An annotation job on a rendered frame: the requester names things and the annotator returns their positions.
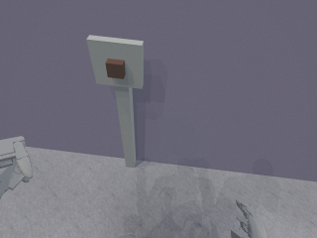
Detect button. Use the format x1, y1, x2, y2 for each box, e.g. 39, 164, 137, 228
105, 59, 126, 79

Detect panel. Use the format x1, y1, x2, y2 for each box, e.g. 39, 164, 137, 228
86, 35, 144, 168

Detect left robot hand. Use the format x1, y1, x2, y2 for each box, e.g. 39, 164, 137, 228
0, 136, 33, 199

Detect right robot hand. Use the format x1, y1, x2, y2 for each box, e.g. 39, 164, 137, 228
231, 198, 269, 238

